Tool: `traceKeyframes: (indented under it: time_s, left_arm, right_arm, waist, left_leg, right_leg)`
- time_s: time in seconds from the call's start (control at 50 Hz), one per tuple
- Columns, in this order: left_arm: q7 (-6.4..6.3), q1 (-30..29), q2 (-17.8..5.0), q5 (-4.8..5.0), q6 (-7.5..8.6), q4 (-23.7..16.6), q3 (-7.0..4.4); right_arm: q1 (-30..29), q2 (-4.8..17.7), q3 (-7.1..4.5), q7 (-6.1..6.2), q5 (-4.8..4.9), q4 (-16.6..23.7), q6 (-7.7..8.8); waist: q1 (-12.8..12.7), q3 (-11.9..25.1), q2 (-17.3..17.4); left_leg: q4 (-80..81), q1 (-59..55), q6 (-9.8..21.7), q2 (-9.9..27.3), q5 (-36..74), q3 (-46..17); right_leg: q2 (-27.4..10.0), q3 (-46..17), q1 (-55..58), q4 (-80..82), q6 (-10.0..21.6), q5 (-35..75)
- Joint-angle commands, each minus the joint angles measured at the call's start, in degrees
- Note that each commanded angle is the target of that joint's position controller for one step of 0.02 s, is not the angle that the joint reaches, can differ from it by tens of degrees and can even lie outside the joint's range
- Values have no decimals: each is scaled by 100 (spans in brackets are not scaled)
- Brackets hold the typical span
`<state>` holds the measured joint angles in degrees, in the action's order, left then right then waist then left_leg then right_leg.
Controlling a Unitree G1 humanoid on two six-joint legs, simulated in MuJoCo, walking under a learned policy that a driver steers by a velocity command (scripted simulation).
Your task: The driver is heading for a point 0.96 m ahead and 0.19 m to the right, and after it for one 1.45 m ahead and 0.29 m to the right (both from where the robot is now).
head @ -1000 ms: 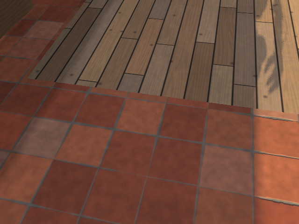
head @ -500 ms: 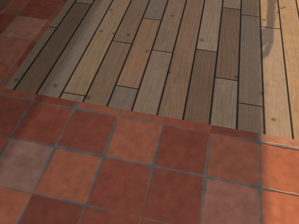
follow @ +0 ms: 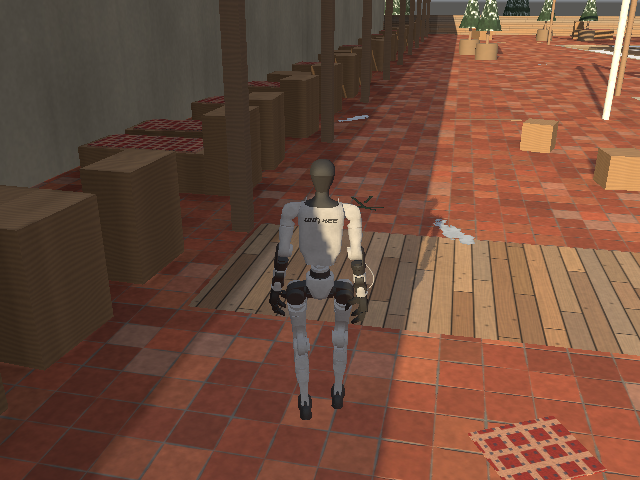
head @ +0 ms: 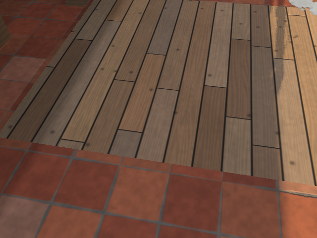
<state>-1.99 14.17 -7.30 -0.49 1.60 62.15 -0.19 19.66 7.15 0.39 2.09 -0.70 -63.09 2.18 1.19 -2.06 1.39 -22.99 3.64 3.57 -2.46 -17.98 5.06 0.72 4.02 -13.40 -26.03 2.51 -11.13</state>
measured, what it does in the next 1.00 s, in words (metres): walks ahead: right foot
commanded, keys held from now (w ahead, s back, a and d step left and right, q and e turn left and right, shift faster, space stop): no key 0.20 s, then w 0.80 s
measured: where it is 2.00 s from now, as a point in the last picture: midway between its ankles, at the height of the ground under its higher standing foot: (175, 175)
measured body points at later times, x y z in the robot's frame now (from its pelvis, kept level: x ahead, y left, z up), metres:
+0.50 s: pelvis +0.06 -0.02 -0.01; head +0.06 -0.02 +0.44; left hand +0.03 +0.21 -0.17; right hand -0.03 -0.23 -0.17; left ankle -0.06 +0.07 -0.74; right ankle +0.04 -0.09 -0.73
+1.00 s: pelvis +0.28 -0.08 +0.01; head +0.29 -0.09 +0.46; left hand +0.24 +0.14 -0.14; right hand +0.39 -0.32 -0.13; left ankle +0.37 +0.06 -0.67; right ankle +0.26 -0.14 -0.74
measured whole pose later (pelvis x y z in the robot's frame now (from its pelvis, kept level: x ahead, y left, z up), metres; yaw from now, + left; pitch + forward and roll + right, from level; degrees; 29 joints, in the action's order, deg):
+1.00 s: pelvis +0.28 -0.08 +0.01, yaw +1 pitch -1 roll -1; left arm 0.2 24.5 -8.9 -0.8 5.3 60.0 -2.0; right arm 9.6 11.1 -2.8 -1.7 -1.8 -54.0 2.4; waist -1.2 -1.2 1.8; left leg -55.7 35.0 2.8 5.8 -7.9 1.1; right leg 5.4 4.7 -3.4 -14.1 6.1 -10.4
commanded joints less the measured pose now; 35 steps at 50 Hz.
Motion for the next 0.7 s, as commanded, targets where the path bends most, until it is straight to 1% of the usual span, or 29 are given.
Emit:
traceKeyframes:
  time_s: [0.02, 0.08, 0.2, 0.22, 0.24, 0.26, 0.28, 0.3, 0.32, 0.34, 0.38, 0.4, 0.42, 0.44, 0.46, 0.48, 0.5, 0.52, 0.54, 0.56, 0.58, 0.6, 0.62, 0.64, 0.66, 0.68, 0.7]
  left_arm:
    - [-45, 437, -455, 47, 30, 20, -61]
    - [-47, 502, -438, 29, 29, 80, -58]
    - [-56, 641, -397, 16, 3, 218, -43]
    - [-51, 714, -377, 9, -4, 259, -40]
    - [-42, 745, -424, 4, -23, 275, -69]
    - [-28, 780, -517, 2, -49, 272, -121]
    - [-3, 816, -582, -9, -72, 256, -168]
    - [26, 849, -590, -8, -78, 219, -192]
    - [55, 884, -574, -2, -65, 180, -204]
    - [81, 903, -560, 2, -38, 134, -213]
    - [130, 866, -559, 0, 41, 16, -235]
    - [154, 772, -562, 1, 85, -70, -244]
    - [177, 579, -540, 8, 131, -188, -245]
    - [201, 274, -452, 18, 190, -351, -229]
    - [226, -23, -333, -16, 258, -520, -212]
    - [224, -222, -420, -123, 305, -666, -229]
    - [216, -563, -581, -119, 337, -801, -284]
    - [225, -795, -642, -74, 348, -930, -323]
    - [251, -906, -643, -49, 341, -1021, -339]
    - [286, -1023, -618, -16, 326, -1150, -341]
    - [327, -1128, -583, 16, 314, -1285, -327]
    - [381, -1074, -532, 23, 294, -1338, -312]
    - [421, -743, -471, 26, 259, -1282, -312]
    - [416, -175, -463, 31, 219, -1105, -354]
    - [370, 568, -591, 15, 180, -824, -453]
    - [310, 1379, -803, -12, 146, -512, -578]
    - [244, 2098, -1077, -107, 151, -308, -682]
  right_arm:
    - [661, 331, -50, 15, 10, -90, -39]
    - [616, 321, -44, 50, 15, -166, -50]
    - [563, 284, -22, 77, 23, -264, -98]
    - [630, 265, -15, 72, 13, -298, -98]
    - [670, 303, -35, 64, -7, -320, -100]
    - [705, 357, -68, 51, -24, -313, -102]
    - [715, 365, -81, 30, -35, -278, -100]
    - [729, 358, -86, 8, -41, -233, -86]
    - [742, 346, -85, -11, -42, -181, -60]
    - [769, 338, -86, -27, -47, -130, -21]
    - [859, 353, -100, -54, -55, -56, 77]
    - [955, 390, -117, -66, -47, -41, 127]
    - [1131, 456, -142, -70, -24, -54, 175]
    - [1426, 593, -186, -62, 11, -124, 219]
    - [1806, 845, -275, -31, 22, -271, 246]
    - [1909, 1015, -345, 3, -18, -351, 247]
    - [2144, 920, -344, -5, -93, -390, 257]
    - [2307, 914, -350, -11, -167, -436, 256]
    - [2277, 929, -356, -9, -205, -437, 245]
    - [2061, 956, -359, -9, -200, -374, 247]
    - [1669, 961, -355, -19, -167, -257, 267]
    - [1211, 948, -346, -37, -128, -120, 292]
    - [812, 980, -350, -58, -71, -10, 318]
    - [590, 1068, -360, -84, 0, 46, 357]
    - [610, 1164, -372, -93, 43, 27, 385]
    - [772, 1186, -363, -98, 32, -30, 400]
    - [857, 1100, -329, -128, 4, -50, 405]
  waist:
    - [-33, -113, -381]
    - [-60, -109, -183]
    - [-89, -180, -95]
    - [-84, -97, -102]
    - [-88, -172, -101]
    - [-93, -275, -108]
    - [-93, -472, -114]
    - [-103, -733, -109]
    - [-111, -945, -123]
    - [-106, -1062, -144]
    - [-64, -1038, -119]
    - [-7, -961, -59]
    - [95, -901, 66]
    - [246, -907, 376]
    - [364, -979, 881]
    - [350, -1213, 902]
    - [543, -1223, 591]
    - [601, -1199, 394]
    - [553, -1122, 289]
    - [423, -1073, 283]
    - [240, -1074, 306]
    - [32, -1053, 336]
    - [-220, -932, 403]
    - [-490, -678, 464]
    - [-811, -318, 336]
    - [-1113, 110, 153]
    - [-1405, 418, -60]
  left_leg:
    - [450, 286, 43, 775, 1140, -666]
    - [498, 255, 3, 791, 1127, -655]
    - [534, 232, -23, 831, 1086, -655]
    - [565, 212, -1, 789, 682, -632]
    - [512, 304, 54, 708, 136, -590]
    - [367, 441, 155, 610, -541, -541]
    - [263, 656, 267, 578, -1135, -579]
    - [205, 893, 363, 599, -1587, -670]
    - [133, 1080, 438, 625, -1849, -772]
    - [49, 1184, 500, 647, -1919, -874]
    - [-8, 1101, 612, 697, -1737, -1093]
    - [74, 901, 677, 750, -1632, -1247]
    - [285, 538, 768, 869, -1572, -1499]
    - [651, -65, 901, 1144, -1418, -1941]
    - [1033, -845, 1088, 1678, -721, -2583]
    - [951, -1339, 1252, 2215, 491, -2828]
    - [898, -1682, 1354, 2421, 1359, -2888]
    - [855, -1982, 1384, 2494, 1864, -2840]
    - [867, -2094, 1326, 2444, 2042, -2665]
    - [991, -1921, 1188, 2306, 1950, -2415]
    - [1182, -1445, 1005, 2058, 1761, -2082]
    - [1306, -725, 831, 1774, 1714, -1681]
    - [1287, 88, 654, 1508, 2023, -1225]
    - [976, 754, 524, 1340, 2973, -869]
    - [238, 1003, 397, 1211, 3923, -565]
    - [-849, 1155, 263, 1037, 4334, -319]
    - [-2309, 1786, 160, 778, 3503, -157]
  right_leg:
    - [-752, -864, 432, 518, 194, 1674]
    - [-768, -875, 534, 538, 211, 1756]
    - [-731, -861, 544, 622, 197, 1620]
    - [-668, -838, 574, 663, 217, 1121]
    - [-561, -811, 507, 648, 263, 337]
    - [-465, -808, 363, 587, 358, -656]
    - [-455, -895, 119, 591, 464, -1608]
    - [-514, -1057, -148, 638, 561, -2255]
    - [-601, -1254, -352, 666, 652, -2631]
    - [-690, -1458, -480, 662, 738, -2788]
    - [-787, -1740, -622, 582, 853, -2657]
    - [-740, -1728, -741, 459, 857, -2458]
    - [-572, -1524, -1020, 191, 805, -2196]
    - [-211, -1003, -1573, -367, 657, -1847]
    - [144, -268, -2338, -1304, 465, -1385]
    - [19, 162, -3073, -1687, 380, -1337]
    - [-106, 89, -3594, -2083, 325, -1779]
    - [-203, 1, -3991, -2444, 283, -1983]
    - [-302, -74, -4166, -2726, 249, -1963]
    - [-359, -117, -4076, -2749, 238, -1816]
    - [-350, -106, -3644, -2458, 224, -1474]
    - [-243, -3, -2821, -2032, 225, -927]
    - [-56, 161, -1622, -1575, 269, -375]
    - [243, 379, -272, -1341, 334, 73]
    - [448, 504, 788, -1170, 391, 338]
    - [505, 490, 1661, -1023, 468, 102]
    - [12, -61, 2450, -694, 577, -507]
Keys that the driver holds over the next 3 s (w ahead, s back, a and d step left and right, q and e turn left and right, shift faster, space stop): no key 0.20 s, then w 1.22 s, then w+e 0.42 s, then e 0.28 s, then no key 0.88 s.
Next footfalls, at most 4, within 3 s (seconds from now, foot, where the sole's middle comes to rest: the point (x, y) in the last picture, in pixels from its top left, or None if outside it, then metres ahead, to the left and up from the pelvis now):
0.70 right None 0.30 -0.14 -0.78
1.28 left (160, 215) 0.62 0.03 -0.78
1.84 right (196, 160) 0.90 -0.15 -0.78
2.46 left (172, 133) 1.07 -0.04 -0.78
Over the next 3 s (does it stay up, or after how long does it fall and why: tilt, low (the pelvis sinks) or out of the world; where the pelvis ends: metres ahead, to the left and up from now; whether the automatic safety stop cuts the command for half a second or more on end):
stays up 0.95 -0.10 0.00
